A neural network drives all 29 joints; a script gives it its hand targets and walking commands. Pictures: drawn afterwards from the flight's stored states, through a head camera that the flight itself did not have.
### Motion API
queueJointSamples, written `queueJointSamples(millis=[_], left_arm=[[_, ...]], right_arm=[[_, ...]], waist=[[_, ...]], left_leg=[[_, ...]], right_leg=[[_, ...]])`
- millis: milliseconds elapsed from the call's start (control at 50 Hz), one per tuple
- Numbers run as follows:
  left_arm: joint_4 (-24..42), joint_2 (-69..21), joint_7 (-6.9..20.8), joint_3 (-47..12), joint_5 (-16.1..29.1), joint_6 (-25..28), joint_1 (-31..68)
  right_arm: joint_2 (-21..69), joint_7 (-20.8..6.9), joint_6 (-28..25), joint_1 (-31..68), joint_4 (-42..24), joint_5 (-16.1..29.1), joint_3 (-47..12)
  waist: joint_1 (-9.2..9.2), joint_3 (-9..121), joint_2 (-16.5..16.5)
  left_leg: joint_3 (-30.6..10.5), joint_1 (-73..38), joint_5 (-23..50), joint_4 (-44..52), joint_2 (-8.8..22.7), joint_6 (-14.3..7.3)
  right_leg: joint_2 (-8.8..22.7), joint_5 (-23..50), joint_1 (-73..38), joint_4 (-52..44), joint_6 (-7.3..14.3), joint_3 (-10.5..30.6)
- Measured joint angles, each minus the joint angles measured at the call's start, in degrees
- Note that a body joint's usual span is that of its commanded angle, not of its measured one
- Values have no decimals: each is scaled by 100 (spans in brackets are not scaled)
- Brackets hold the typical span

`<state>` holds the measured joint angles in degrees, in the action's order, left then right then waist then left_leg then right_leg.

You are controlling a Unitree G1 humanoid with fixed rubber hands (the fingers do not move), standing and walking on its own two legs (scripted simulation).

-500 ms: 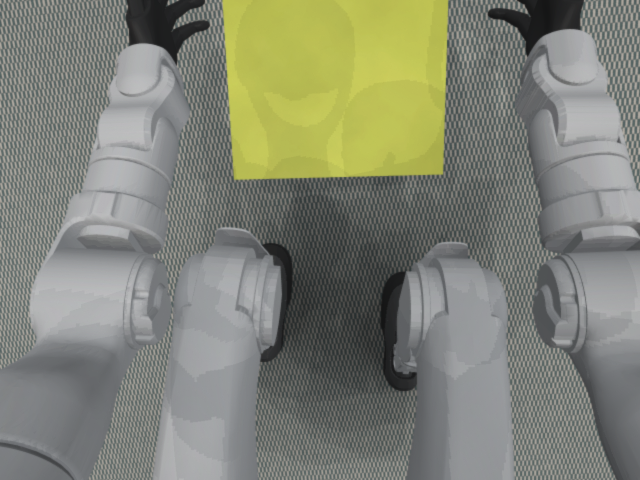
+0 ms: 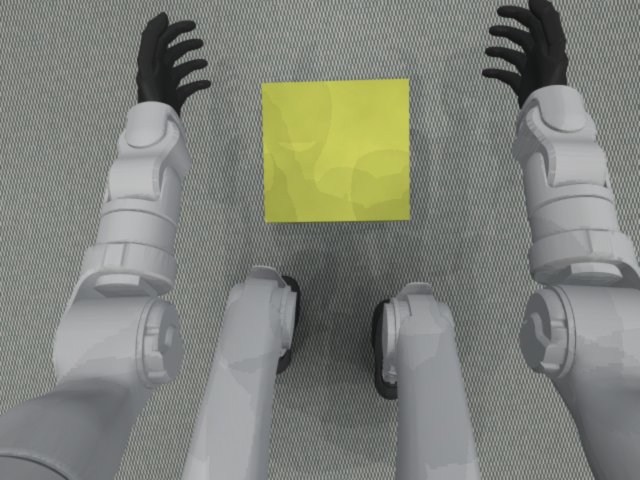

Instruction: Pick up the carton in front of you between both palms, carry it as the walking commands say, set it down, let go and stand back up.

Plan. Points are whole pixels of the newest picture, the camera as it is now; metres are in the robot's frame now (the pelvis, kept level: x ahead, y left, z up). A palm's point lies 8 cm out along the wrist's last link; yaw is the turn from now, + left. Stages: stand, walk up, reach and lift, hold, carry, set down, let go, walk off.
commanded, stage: set down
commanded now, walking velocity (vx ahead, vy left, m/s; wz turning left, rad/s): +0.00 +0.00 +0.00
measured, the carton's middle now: (335, 165) +0.47 +0.03 -0.38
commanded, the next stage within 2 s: let go in 0.36 s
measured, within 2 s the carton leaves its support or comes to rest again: neither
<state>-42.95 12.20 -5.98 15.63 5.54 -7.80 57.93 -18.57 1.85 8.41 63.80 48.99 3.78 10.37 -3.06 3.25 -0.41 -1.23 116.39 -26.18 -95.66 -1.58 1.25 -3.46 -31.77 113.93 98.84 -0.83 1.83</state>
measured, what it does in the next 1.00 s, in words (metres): rises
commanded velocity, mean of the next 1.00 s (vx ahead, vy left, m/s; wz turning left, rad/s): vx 0.00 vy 0.00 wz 0.00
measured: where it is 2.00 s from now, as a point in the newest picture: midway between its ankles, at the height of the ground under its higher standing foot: (333, 353)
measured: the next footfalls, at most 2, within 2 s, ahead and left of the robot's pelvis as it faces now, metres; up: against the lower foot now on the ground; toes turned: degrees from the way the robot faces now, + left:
none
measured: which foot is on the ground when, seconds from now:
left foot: down 0.00-1.00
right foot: down 0.00-1.00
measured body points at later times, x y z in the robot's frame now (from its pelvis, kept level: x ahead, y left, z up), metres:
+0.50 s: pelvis +0.03 +0.00 +0.13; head +0.31 +0.01 +0.49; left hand +0.48 +0.22 +0.02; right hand +0.53 -0.18 +0.02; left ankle +0.11 +0.12 -0.47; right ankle +0.08 -0.12 -0.47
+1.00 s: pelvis +0.10 +0.01 +0.24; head +0.24 +0.01 +0.67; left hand +0.34 +0.24 +0.15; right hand +0.37 -0.21 +0.14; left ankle +0.11 +0.12 -0.47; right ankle +0.08 -0.12 -0.47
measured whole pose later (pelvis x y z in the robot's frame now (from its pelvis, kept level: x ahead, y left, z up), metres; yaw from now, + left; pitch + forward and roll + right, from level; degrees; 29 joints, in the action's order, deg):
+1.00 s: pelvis +0.10 +0.01 +0.24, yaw +0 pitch +21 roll +0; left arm -29.0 10.4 3.0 4.9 0.5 0.5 0.5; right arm -10.7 -1.2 -0.8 4.8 32.8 -1.5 7.1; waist -2.2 3.8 0.8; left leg -2.0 42.2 -15.5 -37.2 -1.7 -0.5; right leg -1.5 -18.7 39.3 37.4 -0.8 3.7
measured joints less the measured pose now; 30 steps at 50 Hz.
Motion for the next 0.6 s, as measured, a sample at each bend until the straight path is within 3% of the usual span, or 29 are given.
queueJointSamples(millis=[440, 600], left_arm=[[15, -257, 378, 269, -520, 182, -758], [522, -293, 699, -34, -979, 230, -2018]], right_arm=[[271, -294, -196, -628, 188, -499, 400], [708, -87, -218, -2033, -593, -892, 386]], waist=[[-24, 395, -50], [55, 342, -32]], left_leg=[[-76, -2221, 720, 2786, 22, -21], [-94, -3369, 887, 3719, 36, -73]], right_leg=[[26, 821, -2189, -2854, 22, 75], [47, 1037, -3365, -3869, 9, 100]])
